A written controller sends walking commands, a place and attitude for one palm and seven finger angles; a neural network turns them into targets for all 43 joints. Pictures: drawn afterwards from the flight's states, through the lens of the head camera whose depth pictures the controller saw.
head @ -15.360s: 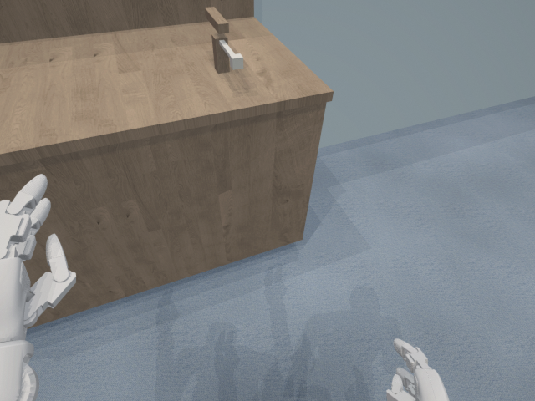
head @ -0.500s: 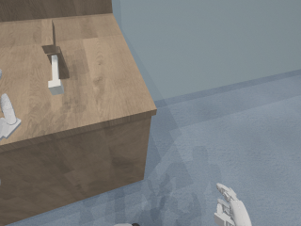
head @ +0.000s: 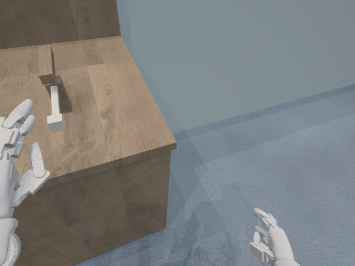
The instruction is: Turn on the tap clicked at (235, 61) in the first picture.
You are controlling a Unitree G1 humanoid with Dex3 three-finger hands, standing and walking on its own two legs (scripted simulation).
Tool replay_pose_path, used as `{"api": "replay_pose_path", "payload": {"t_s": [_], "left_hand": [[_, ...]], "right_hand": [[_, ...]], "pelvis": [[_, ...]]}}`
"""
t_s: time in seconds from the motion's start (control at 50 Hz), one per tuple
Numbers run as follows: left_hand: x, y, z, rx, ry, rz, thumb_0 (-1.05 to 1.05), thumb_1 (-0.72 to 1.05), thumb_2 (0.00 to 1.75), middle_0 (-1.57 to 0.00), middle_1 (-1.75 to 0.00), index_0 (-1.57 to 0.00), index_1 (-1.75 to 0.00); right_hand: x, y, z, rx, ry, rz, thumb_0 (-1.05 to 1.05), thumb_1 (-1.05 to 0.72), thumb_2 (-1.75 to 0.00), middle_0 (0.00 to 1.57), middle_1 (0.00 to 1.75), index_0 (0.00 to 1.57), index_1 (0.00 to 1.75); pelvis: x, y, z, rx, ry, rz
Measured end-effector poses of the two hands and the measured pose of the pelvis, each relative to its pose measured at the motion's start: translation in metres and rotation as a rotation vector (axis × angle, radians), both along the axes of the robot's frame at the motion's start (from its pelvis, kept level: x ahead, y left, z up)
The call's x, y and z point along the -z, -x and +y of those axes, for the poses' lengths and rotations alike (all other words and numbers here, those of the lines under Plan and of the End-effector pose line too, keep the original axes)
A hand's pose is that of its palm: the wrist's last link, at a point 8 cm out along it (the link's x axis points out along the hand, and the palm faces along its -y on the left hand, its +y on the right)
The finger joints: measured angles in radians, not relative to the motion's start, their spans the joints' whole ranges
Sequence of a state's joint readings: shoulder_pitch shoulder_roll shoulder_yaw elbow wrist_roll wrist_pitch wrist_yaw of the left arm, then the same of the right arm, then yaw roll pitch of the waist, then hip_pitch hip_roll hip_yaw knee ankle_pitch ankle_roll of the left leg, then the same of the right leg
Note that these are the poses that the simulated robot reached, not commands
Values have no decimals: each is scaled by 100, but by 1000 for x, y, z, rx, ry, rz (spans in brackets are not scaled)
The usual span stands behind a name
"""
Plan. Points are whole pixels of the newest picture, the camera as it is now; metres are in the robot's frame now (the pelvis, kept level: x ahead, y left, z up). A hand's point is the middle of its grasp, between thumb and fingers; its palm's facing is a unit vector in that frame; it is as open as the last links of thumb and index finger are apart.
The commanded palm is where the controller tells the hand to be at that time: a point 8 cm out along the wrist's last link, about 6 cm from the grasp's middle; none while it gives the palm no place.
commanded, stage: come to a stop and stand still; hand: left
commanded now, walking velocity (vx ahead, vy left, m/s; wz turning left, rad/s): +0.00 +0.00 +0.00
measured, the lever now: (56, 123) +0.36 +0.29 +0.13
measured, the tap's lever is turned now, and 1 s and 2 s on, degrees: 0 0 0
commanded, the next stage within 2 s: look again from close up in 0.04 s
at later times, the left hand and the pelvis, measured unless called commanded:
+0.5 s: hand (30, 188) +0.20 +0.25 +0.16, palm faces +0.39 -0.84 -0.37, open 7.4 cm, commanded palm +0.14 +0.28 +0.18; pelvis -0.02 +0.00 +0.01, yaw +1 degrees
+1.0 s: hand (26, 170) +0.23 +0.27 +0.16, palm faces +0.42 -0.81 -0.41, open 7.4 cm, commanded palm +0.16 +0.28 +0.18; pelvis +0.00 +0.00 +0.00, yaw +1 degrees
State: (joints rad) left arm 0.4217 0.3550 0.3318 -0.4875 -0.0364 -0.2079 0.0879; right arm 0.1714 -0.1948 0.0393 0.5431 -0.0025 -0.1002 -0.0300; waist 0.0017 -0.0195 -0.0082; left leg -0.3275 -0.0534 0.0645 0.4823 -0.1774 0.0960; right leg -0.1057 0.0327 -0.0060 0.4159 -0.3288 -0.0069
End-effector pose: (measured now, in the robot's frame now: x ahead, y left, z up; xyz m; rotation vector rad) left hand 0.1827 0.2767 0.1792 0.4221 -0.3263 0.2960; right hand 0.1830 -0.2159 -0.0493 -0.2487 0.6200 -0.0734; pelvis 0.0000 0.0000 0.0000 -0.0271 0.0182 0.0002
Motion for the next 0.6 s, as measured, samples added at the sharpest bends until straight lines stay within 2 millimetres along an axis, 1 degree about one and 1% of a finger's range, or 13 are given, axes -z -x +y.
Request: {"api": "replay_pose_path", "payload": {"t_s": [0.14,0.18,0.24,0.36,0.46,0.56,0.58,0.6], "left_hand": [[4,19,21,-81,-1,44,1,89,90,-21,-31,-21,-30],[6,23,23,-102,21,43,1,89,90,-21,-31,-21,-30],[8,26,19,-109,50,38,2,89,90,-21,-30,-21,-30],[6,25,10,-83,37,52,2,89,90,-21,-30,-21,-30],[2,26,12,-81,5,65,1,89,90,-21,-31,-21,-30],[4,26,12,-97,12,79,1,89,90,-21,-30,-21,-30],[-1,23,16,-100,-49,74,1,89,90,-21,-31,-21,-30],[-9,18,24,-103,-107,35,2,89,90,-21,-31,-21,-30]], "right_hand": [[2,15,-2,11,12,29,1,-91,-90,20,30,20,30],[4,20,-2,5,19,44,1,-91,-90,20,30,20,30],[7,27,-2,-3,24,60,1,-91,-90,20,30,20,30],[11,34,0,1,10,71,1,-91,-90,20,30,21,30],[13,35,0,9,-3,76,1,-90,-90,20,30,21,30],[13,31,-3,6,-2,79,1,-90,-90,20,30,21,30],[13,30,-3,-13,9,81,1,-91,-90,20,30,20,30],[14,29,-3,-38,19,90,1,-91,-90,20,30,20,30]], "pelvis": [[-3,6,-1,-5,5,-7],[-3,9,0,-7,4,-9],[-4,13,1,-10,0,-10],[-6,18,1,-16,-1,-6],[-6,16,-1,-17,1,-6],[-6,13,-3,-17,-4,-5],[-5,14,-4,-22,0,-2],[-4,16,-7,-32,5,6]]}}
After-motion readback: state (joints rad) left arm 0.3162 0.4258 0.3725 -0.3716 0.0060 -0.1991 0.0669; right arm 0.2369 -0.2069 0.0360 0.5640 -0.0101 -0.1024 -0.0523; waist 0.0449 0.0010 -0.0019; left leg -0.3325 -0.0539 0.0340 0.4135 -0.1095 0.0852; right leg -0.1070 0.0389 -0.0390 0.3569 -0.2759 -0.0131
